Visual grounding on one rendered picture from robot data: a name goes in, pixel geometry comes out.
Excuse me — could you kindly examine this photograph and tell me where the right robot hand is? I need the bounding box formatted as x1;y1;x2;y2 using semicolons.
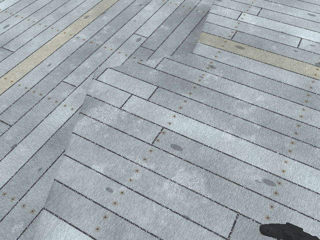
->
259;222;320;240

